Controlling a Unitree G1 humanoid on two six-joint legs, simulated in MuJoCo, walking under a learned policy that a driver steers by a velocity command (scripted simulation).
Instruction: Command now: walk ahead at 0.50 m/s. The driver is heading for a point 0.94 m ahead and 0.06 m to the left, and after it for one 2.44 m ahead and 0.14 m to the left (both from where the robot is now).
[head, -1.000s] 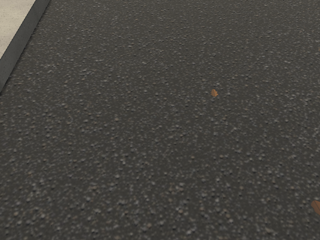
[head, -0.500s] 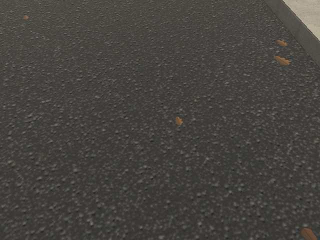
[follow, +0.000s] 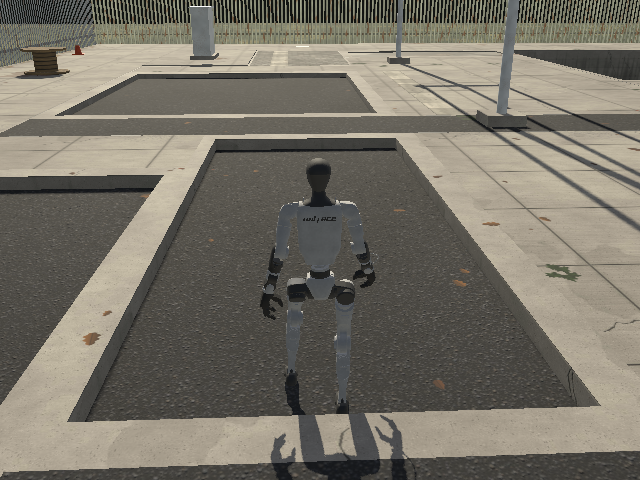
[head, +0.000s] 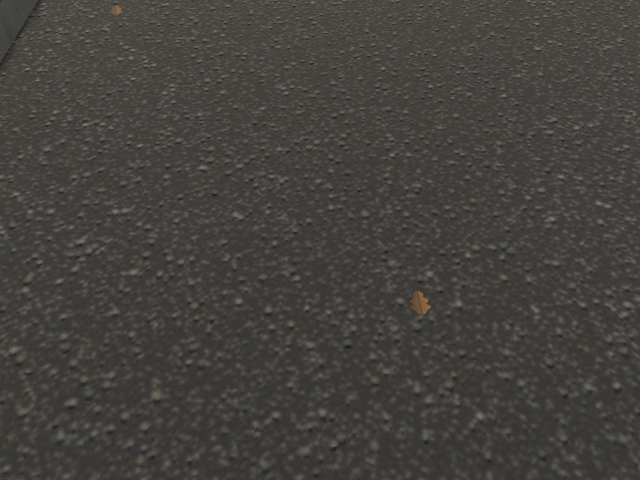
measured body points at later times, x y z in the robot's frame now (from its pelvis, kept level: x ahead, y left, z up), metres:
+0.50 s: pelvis +0.26 +0.06 +0.01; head +0.27 +0.08 +0.46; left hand +0.43 +0.32 -0.11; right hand +0.24 -0.20 -0.12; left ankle +0.21 +0.14 -0.74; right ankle +0.43 -0.12 -0.67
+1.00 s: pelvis +0.54 -0.01 +0.01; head +0.56 -0.02 +0.46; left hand +0.54 +0.25 -0.13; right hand +0.68 -0.27 -0.11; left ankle +0.65 +0.18 -0.66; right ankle +0.52 -0.09 -0.74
